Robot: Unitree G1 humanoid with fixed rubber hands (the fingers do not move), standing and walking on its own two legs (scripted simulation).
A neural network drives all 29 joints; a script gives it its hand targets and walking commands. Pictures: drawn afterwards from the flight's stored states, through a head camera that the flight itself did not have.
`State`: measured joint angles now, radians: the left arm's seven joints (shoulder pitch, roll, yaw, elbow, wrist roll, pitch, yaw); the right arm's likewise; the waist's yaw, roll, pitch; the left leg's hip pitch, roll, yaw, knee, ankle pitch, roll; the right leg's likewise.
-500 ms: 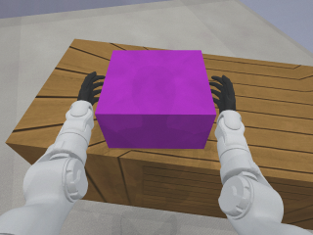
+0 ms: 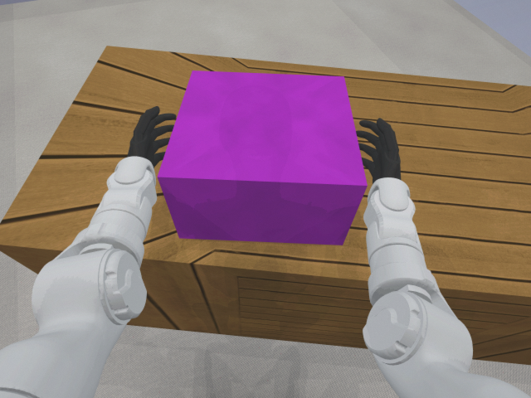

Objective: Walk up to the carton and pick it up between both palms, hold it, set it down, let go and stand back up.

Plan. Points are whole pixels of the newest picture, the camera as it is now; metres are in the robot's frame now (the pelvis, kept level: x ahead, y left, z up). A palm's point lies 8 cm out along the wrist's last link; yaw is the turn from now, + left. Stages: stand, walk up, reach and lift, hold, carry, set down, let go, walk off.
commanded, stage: set down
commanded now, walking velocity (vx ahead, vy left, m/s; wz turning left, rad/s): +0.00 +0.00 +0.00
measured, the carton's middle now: (264, 154) +0.51 +0.02 +0.02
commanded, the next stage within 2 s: none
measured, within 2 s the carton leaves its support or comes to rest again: rests again in 0.24 s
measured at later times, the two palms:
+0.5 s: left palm (153, 157) +0.47 +0.20 +0.04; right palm (379, 177) +0.45 -0.17 +0.05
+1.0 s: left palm (151, 163) +0.46 +0.20 +0.04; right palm (377, 185) +0.44 -0.17 +0.04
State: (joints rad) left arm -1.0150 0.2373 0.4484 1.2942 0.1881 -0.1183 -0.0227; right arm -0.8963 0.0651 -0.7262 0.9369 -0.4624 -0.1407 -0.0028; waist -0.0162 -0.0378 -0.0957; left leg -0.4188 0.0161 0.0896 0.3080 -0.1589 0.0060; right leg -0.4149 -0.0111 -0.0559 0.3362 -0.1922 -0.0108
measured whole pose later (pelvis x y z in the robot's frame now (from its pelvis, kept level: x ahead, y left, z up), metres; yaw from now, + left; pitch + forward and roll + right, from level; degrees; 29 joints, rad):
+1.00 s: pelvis -0.01 +0.00 -0.01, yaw +0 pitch +23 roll +0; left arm -1.10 0.26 0.44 1.42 0.17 -0.30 -0.01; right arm -0.94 0.03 -0.76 1.02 -0.48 -0.25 -0.01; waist -0.03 -0.04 -0.12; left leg -0.59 0.02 0.10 0.34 -0.14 0.01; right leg -0.58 -0.02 -0.09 0.35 -0.16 -0.01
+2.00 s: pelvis -0.01 +0.00 +0.00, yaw +1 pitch +21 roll +1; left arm -1.05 0.23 0.58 1.29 0.29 -0.26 -0.06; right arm -0.91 0.09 -0.76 0.88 -0.52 -0.20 0.00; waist -0.03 -0.04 -0.08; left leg -0.55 0.02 0.09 0.32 -0.14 0.00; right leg -0.55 -0.02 -0.10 0.36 -0.18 -0.02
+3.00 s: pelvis -0.04 -0.01 -0.05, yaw +0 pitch +34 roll -1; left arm -1.33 0.49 -0.29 1.66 -0.48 -0.30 -0.06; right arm -1.23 -0.34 0.07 1.42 0.43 -0.19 -0.01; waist -0.07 -0.04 -0.33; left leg -1.05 0.04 0.02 0.70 -0.24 -0.02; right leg -1.02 -0.01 -0.11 0.70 -0.27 -0.05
